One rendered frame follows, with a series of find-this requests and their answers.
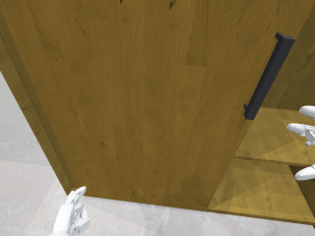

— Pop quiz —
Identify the wardrobe door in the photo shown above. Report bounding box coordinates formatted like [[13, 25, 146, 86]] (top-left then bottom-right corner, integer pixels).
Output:
[[0, 0, 315, 211], [0, 9, 78, 189]]

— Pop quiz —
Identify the left robot hand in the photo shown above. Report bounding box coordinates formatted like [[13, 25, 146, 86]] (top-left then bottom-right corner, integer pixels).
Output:
[[50, 186, 91, 236]]

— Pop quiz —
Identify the handle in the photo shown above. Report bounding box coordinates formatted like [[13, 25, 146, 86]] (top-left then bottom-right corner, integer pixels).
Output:
[[243, 32, 295, 120]]

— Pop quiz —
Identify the right robot hand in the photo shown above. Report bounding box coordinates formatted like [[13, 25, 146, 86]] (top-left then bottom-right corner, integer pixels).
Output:
[[286, 105, 315, 181]]

